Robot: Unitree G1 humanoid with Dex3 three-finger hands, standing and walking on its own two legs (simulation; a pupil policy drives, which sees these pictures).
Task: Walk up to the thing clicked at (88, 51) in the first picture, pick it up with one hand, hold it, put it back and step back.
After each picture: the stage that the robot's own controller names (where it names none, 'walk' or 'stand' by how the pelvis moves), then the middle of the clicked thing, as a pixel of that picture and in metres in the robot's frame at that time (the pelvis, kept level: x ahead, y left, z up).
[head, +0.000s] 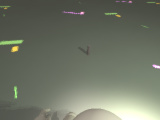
stand; (88, 50) +1.41 +0.03 -0.65
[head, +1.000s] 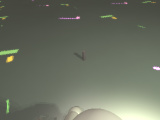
walk; (84, 55) +1.28 +0.22 -0.65
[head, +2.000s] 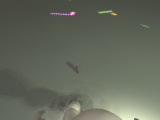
walk; (78, 68) +0.81 +0.23 -0.64
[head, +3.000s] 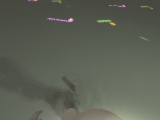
walk; (75, 87) +0.53 +0.17 -0.64
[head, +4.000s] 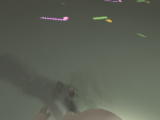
stand; (71, 93) +0.41 +0.20 -0.65
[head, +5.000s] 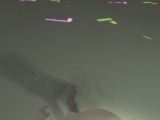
stand; (73, 95) +0.40 +0.18 -0.64
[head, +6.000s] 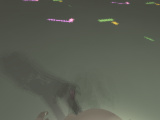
stand; (72, 95) +0.40 +0.20 -0.65
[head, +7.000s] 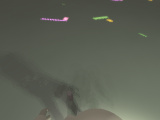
stand; (70, 96) +0.37 +0.22 -0.66
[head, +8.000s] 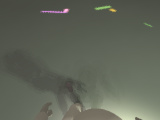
walk; (69, 87) +0.40 +0.29 -0.64
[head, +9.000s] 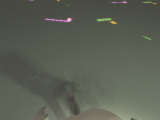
stand; (72, 97) +0.36 +0.20 -0.65
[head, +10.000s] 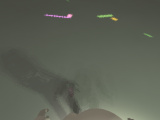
stand; (71, 92) +0.40 +0.22 -0.66
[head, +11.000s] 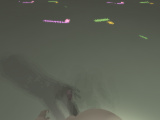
stand; (69, 95) +0.40 +0.25 -0.66
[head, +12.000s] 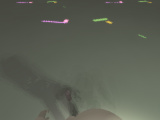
stand; (68, 95) +0.39 +0.26 -0.66
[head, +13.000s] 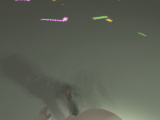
go down; (68, 95) +0.39 +0.26 -0.66
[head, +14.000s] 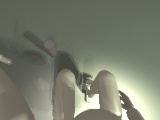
go down; (52, 50) +0.48 +0.26 -0.26
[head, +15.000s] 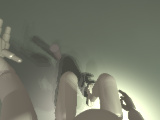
close in; (56, 53) +0.48 +0.26 -0.27
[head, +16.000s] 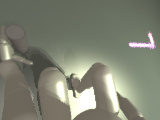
close in; (20, 42) +0.47 +0.31 -0.17
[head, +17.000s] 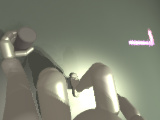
lift; (23, 43) +0.46 +0.29 -0.17
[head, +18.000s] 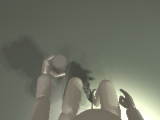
lift; (59, 67) +0.33 +0.21 -0.03
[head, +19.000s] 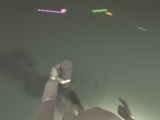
hold; (65, 75) +0.31 +0.17 +0.02
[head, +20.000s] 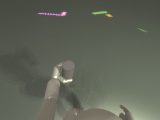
hold; (67, 74) +0.31 +0.16 +0.03
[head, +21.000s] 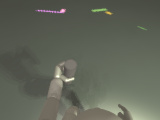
crouch; (69, 73) +0.33 +0.15 +0.02
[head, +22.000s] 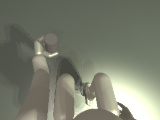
crouch; (51, 48) +0.47 +0.21 -0.07
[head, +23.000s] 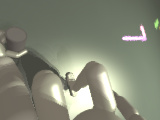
lower; (16, 46) +0.46 +0.28 -0.18
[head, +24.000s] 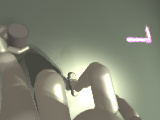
lower; (18, 42) +0.46 +0.29 -0.18
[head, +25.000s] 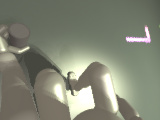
lower; (18, 42) +0.46 +0.29 -0.17
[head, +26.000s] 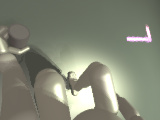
lower; (18, 42) +0.46 +0.29 -0.17
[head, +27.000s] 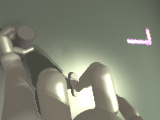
loosen; (23, 43) +0.46 +0.28 -0.18
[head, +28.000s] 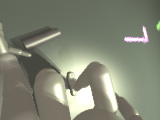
withdraw; (43, 38) +0.54 +0.16 -0.27
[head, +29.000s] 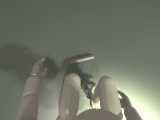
walk; (81, 59) +0.53 +0.07 -0.39
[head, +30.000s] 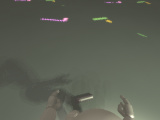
stand; (83, 98) +0.40 +0.02 -0.69
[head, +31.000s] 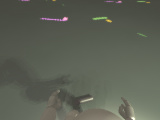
stand; (83, 100) +0.38 +0.02 -0.69
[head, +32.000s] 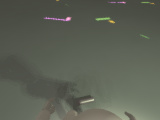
stand; (84, 101) +0.37 +0.01 -0.72
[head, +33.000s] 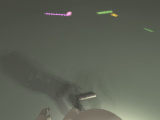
walk; (87, 97) +0.37 +0.01 -0.74
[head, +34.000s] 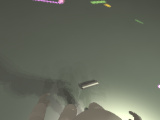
walk; (89, 84) +0.48 -0.10 -0.72
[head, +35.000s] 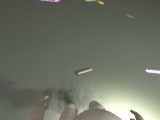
walk; (84, 71) +0.70 +0.01 -0.73
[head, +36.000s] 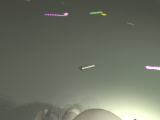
stand; (87, 67) +0.97 +0.04 -0.73
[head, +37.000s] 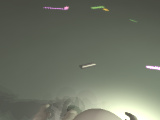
stand; (88, 65) +0.93 +0.00 -0.74
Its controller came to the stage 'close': yes
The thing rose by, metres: 0.68
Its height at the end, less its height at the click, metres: -0.09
